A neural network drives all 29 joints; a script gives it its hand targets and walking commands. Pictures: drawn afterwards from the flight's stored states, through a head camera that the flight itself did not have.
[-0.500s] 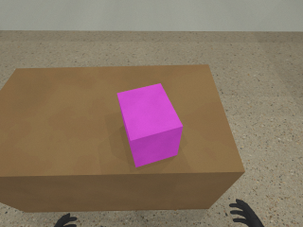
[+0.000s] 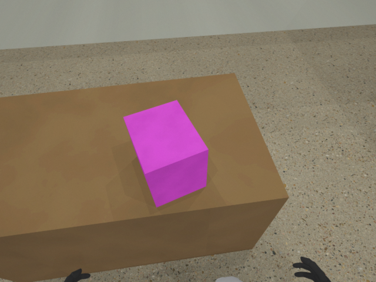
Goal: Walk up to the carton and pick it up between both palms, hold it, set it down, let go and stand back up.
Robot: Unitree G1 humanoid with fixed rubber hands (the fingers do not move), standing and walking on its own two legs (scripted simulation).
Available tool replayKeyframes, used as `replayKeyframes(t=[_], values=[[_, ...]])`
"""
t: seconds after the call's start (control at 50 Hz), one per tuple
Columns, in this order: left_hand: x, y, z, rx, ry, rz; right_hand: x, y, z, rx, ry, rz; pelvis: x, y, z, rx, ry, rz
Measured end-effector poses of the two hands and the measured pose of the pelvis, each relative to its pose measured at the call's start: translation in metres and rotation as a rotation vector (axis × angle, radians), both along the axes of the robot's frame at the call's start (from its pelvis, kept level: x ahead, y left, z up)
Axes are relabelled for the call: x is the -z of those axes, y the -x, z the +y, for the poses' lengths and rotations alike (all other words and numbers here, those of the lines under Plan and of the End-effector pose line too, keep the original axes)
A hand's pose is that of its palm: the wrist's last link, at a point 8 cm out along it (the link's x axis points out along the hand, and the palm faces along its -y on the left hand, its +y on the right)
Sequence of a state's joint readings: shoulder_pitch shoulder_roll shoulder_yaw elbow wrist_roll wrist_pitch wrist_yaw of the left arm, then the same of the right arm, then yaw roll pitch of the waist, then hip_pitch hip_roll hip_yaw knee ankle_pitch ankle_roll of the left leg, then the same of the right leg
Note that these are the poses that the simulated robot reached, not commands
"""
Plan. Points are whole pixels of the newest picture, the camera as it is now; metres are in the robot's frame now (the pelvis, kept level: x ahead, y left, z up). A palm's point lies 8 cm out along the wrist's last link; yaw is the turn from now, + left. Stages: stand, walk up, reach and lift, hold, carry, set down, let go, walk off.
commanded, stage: walk up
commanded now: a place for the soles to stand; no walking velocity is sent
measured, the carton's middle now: (166, 153) +0.47 +0.06 -0.07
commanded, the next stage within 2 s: reach and lift in 1.58 s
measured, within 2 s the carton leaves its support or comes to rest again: neither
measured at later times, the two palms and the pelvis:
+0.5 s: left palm out of the picture +0.13 +0.27 -0.08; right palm out of the picture +0.07 -0.27 -0.10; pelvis +0.00 +0.01 +0.00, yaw -4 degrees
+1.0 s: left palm out of the picture +0.14 +0.24 -0.08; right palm out of the picture +0.06 -0.30 -0.10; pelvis +0.02 -0.01 +0.01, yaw -6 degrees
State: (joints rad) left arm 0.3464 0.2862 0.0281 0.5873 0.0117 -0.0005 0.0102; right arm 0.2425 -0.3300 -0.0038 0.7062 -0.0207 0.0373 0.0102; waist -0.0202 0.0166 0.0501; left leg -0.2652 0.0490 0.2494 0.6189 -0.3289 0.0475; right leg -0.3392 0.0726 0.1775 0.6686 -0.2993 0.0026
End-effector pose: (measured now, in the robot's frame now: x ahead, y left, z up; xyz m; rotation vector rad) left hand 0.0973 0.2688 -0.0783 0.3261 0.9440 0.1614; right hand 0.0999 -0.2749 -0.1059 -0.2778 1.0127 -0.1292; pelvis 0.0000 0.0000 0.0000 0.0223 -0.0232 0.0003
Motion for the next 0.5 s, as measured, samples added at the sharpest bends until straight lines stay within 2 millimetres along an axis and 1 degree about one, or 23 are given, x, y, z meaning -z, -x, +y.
replayKeyframes(t=[0.12, 0.24, 0.32, 0.4, 0.5], values=[[0.001, -0.011, -0.001, 0.015, -0.002, -0.029, 0.004, 0.012, -0.004, 0.018, 0.007, 0.022, 0.004, 0.0, -0.002, 0.014, 0.0, -0.011], [0.002, -0.012, -0.004, 0.021, -0.004, -0.029, 0.005, 0.01, -0.009, 0.024, 0.008, 0.023, 0.005, 0.0, -0.003, 0.018, 0.002, -0.011], [0.001, -0.013, 0.001, 0.034, -0.013, -0.002, 0.0, 0.01, -0.004, 0.034, 0.009, -0.002, 0.002, -0.001, 0.003, 0.033, 0.0, -0.003], [0.001, -0.023, 0.003, 0.053, -0.004, -0.008, -0.003, 0.016, 0.001, 0.04, 0.016, -0.004, 0.001, -0.002, 0.007, 0.048, 0.002, -0.003], [0.005, -0.033, -0.002, 0.07, 0.018, -0.029, -0.002, 0.025, 0.001, 0.06, 0.014, 0.018, 0.002, -0.003, 0.005, 0.066, 0.008, -0.013]])
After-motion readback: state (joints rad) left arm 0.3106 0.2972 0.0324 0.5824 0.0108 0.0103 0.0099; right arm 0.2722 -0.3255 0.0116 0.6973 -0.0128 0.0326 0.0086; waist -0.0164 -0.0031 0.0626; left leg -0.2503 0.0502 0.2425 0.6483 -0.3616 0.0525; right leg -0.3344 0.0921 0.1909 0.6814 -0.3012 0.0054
